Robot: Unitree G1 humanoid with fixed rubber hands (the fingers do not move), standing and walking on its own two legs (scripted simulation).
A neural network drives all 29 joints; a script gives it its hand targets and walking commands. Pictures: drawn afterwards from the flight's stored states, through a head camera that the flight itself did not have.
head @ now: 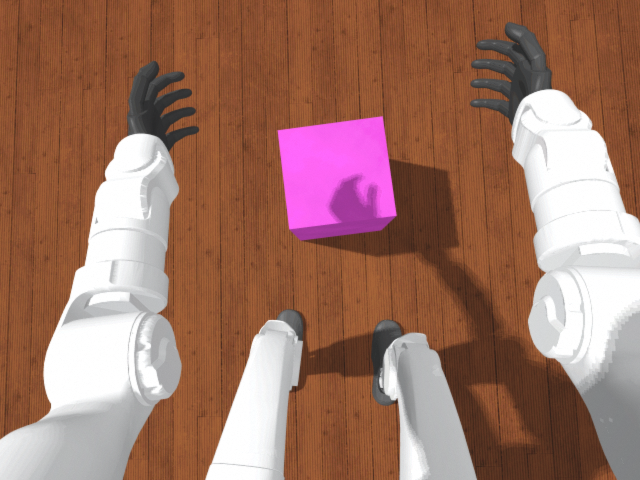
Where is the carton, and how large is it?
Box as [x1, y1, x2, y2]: [278, 116, 396, 240]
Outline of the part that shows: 382,116 278,130 289,229 300,240 380,230 396,215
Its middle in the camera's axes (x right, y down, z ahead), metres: +0.03 -0.13 +0.89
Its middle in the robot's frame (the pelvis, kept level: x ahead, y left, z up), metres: +0.53 +0.04 -0.53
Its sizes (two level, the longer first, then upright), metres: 0.210 0.200 0.250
